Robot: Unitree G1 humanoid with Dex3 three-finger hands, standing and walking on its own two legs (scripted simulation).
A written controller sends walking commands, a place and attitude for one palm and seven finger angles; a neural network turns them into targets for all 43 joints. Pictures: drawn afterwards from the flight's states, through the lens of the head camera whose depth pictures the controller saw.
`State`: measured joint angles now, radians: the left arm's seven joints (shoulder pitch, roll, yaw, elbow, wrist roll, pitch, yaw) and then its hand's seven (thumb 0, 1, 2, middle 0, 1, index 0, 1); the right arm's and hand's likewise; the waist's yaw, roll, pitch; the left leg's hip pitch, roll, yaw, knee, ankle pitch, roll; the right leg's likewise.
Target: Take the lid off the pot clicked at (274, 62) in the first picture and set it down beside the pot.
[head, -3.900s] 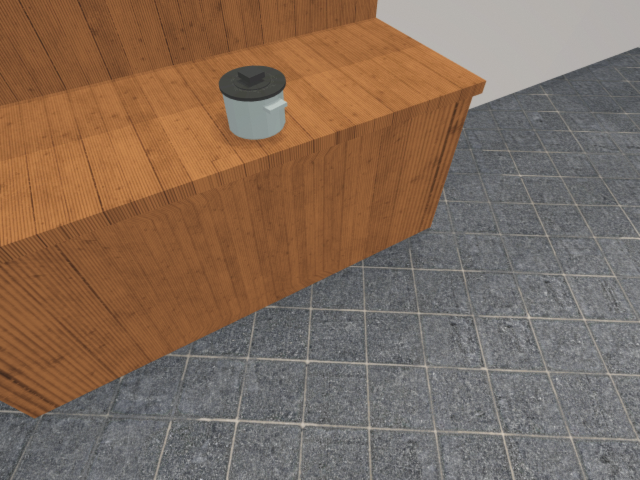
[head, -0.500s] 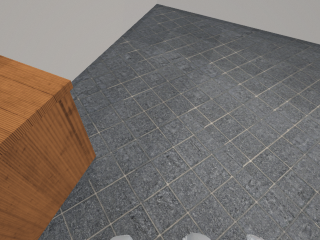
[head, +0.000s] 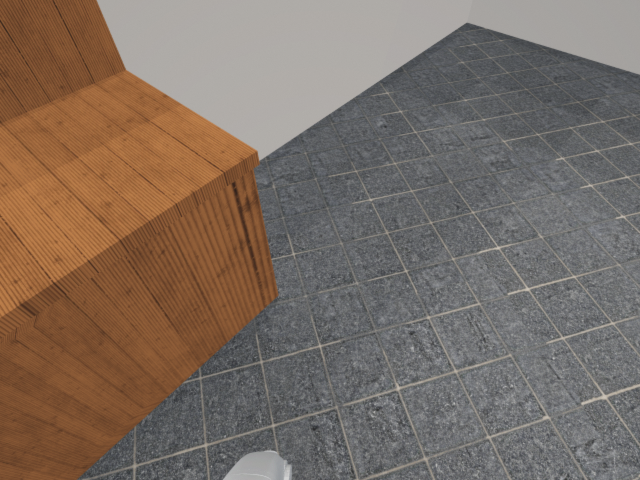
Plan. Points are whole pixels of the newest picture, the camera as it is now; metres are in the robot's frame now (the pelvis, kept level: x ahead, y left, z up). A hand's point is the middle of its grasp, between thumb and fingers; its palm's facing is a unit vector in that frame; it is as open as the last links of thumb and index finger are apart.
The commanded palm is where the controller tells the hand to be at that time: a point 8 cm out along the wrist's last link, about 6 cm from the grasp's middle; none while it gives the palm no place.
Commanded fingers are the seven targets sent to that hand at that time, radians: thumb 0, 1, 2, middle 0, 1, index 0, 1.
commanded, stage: turn to face it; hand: left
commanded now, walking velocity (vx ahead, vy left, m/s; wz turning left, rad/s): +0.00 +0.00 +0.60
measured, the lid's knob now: out of the picture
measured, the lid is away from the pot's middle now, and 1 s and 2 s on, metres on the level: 0.00 0.00 0.00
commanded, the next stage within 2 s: take the last steps up to it in 1.34 s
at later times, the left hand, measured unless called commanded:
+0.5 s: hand out of the picture +0.04 +0.27 -0.15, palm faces +0.31 -0.91 -0.28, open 7.4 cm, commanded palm none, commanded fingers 0.00 0.90 0.90 -0.20 -0.30 -0.20 -0.30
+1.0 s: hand out of the picture -0.10 +0.24 -0.19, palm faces +0.60 -0.76 -0.25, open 7.4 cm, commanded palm none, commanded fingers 0.00 0.90 0.90 -0.20 -0.30 -0.20 -0.30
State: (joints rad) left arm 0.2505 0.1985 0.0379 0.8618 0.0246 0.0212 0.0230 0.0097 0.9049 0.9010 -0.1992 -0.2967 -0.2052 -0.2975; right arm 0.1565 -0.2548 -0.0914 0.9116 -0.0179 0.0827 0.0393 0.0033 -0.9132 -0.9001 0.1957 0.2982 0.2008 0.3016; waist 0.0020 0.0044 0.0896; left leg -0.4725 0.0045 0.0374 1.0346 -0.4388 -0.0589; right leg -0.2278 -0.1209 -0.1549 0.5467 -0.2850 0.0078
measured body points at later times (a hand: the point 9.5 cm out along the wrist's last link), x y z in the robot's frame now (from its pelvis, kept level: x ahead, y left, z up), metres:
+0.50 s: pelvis +0.00 +0.03 +0.00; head +0.03 +0.04 +0.45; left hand +0.02 +0.32 -0.13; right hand +0.13 -0.21 -0.14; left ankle +0.00 +0.13 -0.74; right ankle +0.04 -0.11 -0.70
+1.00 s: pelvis -0.01 +0.03 -0.02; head +0.01 +0.08 +0.43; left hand -0.13 +0.28 -0.17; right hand +0.24 -0.12 -0.13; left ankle -0.06 +0.12 -0.74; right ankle +0.04 -0.10 -0.71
